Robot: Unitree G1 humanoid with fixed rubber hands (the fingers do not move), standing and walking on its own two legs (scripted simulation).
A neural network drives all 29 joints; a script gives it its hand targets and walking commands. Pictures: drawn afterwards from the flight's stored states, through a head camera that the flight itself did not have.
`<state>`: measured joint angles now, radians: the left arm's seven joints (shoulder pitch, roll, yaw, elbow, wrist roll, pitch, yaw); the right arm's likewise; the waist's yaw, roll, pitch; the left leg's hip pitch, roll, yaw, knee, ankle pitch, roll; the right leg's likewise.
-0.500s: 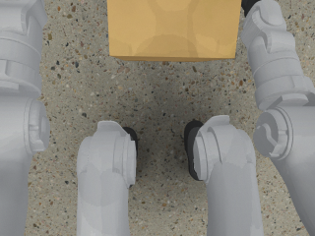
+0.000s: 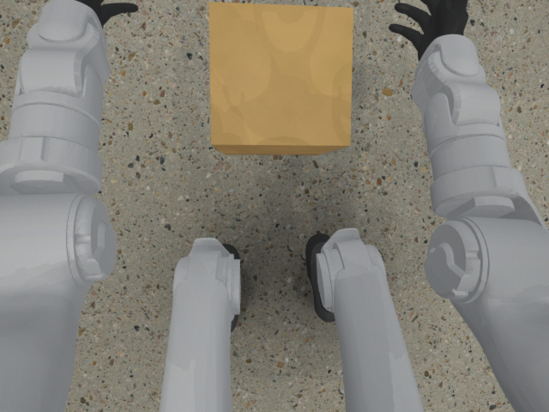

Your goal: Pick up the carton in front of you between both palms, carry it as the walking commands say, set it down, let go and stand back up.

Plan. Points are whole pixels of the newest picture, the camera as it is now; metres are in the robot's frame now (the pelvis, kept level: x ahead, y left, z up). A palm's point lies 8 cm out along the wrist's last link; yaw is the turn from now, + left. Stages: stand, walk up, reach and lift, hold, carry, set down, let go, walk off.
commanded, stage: set down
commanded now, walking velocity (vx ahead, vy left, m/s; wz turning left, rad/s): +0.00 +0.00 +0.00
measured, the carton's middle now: (275, 96) +0.54 -0.01 -0.35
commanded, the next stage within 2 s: let go in 0.48 s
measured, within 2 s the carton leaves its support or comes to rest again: neither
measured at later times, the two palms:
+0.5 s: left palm out of the picture +0.57 +0.21 +0.04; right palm out of the picture +0.53 -0.18 +0.03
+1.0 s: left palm out of the picture +0.43 +0.24 +0.14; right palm out of the picture +0.43 -0.20 +0.15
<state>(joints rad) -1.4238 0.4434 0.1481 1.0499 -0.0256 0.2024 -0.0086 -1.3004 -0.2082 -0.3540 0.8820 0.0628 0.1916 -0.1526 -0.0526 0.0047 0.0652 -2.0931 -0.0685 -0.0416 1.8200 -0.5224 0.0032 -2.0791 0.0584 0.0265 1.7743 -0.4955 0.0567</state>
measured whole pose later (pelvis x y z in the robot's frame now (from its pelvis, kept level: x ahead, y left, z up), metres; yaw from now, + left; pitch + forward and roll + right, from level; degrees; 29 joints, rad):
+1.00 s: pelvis +0.09 +0.00 +0.25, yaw +3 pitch +32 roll +0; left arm -0.45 0.25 0.19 0.69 0.05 0.05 -0.04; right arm -0.36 -0.16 -0.16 0.59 -0.03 0.06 0.03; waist -0.02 -0.01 -0.08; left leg -1.02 -0.05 -0.07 0.77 -0.30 0.00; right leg -1.02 0.02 0.04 0.75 -0.29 0.02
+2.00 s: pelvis +0.12 -0.02 +0.29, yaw +3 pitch -1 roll +0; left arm 0.21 0.27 0.04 0.59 0.04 0.05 -0.01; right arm 0.20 -0.27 -0.05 0.54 -0.04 0.09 -0.02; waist 0.00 0.00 0.05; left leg -0.19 -0.01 -0.09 0.53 -0.32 -0.02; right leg -0.19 0.05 0.03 0.52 -0.30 -0.02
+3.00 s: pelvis +0.12 -0.01 +0.30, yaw +4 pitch -2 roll +0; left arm 0.16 0.36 0.03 0.92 0.02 0.00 0.01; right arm 0.15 -0.37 -0.02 0.92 -0.02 -0.01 -0.02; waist 0.01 0.02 0.04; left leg -0.13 -0.04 -0.09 0.40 -0.24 0.00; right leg -0.13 0.01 0.03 0.41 -0.25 -0.01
